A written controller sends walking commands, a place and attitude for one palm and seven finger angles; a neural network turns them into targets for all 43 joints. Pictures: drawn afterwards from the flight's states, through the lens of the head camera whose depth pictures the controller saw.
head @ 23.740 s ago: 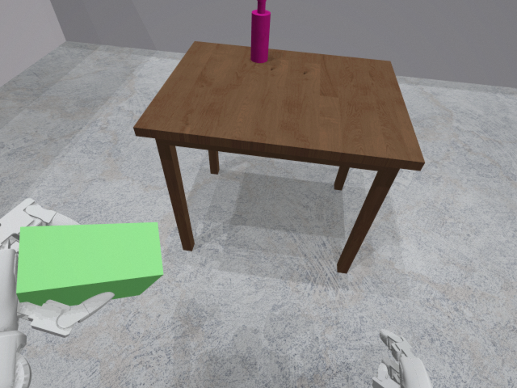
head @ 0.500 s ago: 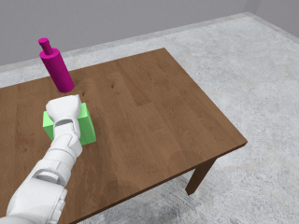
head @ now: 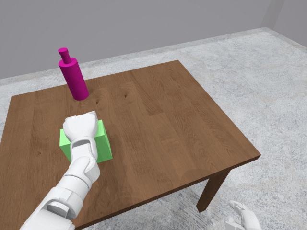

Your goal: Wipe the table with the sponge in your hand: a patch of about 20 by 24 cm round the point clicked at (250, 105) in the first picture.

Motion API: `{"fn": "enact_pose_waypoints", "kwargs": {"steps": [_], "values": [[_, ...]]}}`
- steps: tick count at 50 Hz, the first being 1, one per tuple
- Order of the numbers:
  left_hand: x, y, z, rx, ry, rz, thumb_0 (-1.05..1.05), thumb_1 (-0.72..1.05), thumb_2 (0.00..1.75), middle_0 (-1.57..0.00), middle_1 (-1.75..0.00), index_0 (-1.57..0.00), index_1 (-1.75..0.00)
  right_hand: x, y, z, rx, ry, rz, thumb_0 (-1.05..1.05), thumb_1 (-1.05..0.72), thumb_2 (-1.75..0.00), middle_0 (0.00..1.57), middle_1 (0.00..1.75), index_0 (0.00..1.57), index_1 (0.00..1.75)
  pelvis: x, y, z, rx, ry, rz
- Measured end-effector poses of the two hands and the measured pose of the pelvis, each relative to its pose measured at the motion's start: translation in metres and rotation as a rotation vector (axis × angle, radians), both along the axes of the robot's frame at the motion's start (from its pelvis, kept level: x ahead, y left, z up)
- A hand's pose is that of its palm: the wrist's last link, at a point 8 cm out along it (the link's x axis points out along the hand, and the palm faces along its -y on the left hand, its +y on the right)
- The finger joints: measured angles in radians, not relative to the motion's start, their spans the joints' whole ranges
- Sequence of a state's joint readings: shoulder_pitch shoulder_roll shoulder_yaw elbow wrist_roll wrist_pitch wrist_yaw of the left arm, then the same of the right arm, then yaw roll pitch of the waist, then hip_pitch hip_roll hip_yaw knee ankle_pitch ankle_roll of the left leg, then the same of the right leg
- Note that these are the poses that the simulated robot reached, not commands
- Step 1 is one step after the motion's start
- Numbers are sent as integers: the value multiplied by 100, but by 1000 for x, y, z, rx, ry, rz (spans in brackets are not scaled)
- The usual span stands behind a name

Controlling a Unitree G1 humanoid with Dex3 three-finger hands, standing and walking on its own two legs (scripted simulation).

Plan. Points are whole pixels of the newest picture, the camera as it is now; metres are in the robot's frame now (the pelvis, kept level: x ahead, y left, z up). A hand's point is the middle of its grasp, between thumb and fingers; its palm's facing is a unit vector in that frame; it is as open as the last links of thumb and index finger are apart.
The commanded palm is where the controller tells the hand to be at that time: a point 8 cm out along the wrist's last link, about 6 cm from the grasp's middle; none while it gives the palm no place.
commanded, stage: wipe back along the middle lane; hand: left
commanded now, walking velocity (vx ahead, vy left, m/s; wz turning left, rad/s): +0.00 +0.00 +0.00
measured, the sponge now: (90, 149) +0.35 +0.25 -0.03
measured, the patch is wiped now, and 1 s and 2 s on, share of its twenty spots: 0.55 0.75 0.95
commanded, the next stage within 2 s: slide across to the third lane in 0.66 s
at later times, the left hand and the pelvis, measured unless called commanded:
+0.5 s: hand (89, 148) +0.32 +0.22 +0.03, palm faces +0.00 -0.04 -1.00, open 10.3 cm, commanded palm +0.27 +0.20 +0.06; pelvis +0.00 -0.01 +0.00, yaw +0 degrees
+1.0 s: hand (94, 155) +0.30 +0.20 +0.03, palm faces -0.03 -0.06 -1.00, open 10.3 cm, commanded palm +0.26 +0.17 +0.07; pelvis -0.01 -0.01 +0.00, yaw +0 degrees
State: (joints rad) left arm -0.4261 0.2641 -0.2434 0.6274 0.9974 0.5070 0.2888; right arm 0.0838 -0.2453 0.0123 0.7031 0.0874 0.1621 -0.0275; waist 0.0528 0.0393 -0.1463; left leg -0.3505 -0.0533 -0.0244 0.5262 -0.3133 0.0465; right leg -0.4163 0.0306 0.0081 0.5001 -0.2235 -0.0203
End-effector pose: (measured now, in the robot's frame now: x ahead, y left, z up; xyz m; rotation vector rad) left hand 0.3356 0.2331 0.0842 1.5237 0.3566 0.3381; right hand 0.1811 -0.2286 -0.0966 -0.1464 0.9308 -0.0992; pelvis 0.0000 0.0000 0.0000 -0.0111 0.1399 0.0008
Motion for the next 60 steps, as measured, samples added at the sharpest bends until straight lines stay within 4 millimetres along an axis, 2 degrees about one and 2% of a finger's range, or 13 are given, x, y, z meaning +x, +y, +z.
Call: {"fn": "enact_pose_waypoints", "kwargs": {"steps": [9,39,50,60], "values": [[-9,-6,-1,-7,16,10,-1,-49,106,-65,-139,-67,-141,14,1,7,-1,-45,19,1,-91,-90,20,30,20,30,-1,-4,1,5,-19,-1],[-60,-29,-1,-33,-22,-31,0,-48,106,-65,-139,-66,-141,35,7,20,56,-141,64,1,-91,-90,20,30,20,30,-3,-9,1,10,-73,-13],[-54,-37,1,-35,19,-37,-1,-49,106,-66,-138,-68,-139,34,11,18,60,-133,72,1,-91,-90,19,30,20,30,-7,-9,1,11,-83,-2],[-46,-61,2,-40,18,-99,-1,-50,106,-68,-136,-69,-138,30,16,12,83,-109,84,1,-91,-90,19,30,20,30,-7,-11,2,13,-85,2]]}}
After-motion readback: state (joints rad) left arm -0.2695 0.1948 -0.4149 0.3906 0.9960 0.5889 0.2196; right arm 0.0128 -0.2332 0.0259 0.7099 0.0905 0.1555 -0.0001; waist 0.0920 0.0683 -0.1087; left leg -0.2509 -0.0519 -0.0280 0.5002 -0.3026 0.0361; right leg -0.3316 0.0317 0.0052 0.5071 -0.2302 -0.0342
